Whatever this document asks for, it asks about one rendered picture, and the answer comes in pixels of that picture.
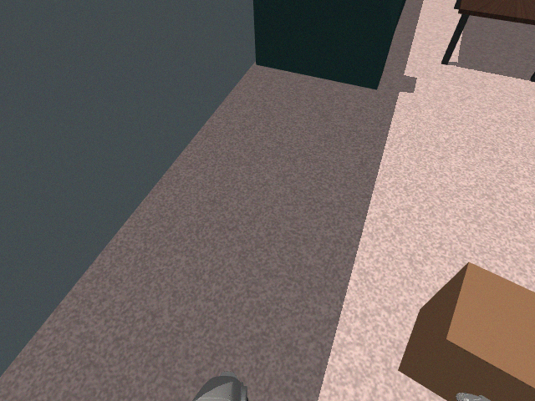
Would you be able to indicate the sofa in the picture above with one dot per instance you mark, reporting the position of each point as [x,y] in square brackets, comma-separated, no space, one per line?
[346,41]

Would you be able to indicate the coffee table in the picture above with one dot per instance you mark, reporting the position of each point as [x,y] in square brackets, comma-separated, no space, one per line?
[518,11]

